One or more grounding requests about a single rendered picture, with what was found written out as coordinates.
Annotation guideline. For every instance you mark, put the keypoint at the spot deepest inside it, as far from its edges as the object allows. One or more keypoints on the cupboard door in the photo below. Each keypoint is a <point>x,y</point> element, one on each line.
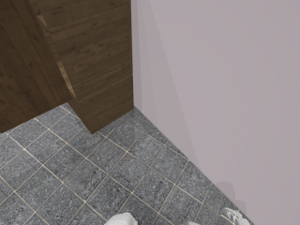
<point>31,82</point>

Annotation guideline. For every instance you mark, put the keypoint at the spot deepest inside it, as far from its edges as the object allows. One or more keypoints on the right robot hand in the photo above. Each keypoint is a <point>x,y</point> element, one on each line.
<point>235,216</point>

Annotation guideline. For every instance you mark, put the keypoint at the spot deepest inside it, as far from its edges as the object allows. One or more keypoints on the robot left thigh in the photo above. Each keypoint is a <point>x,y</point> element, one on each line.
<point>122,219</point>

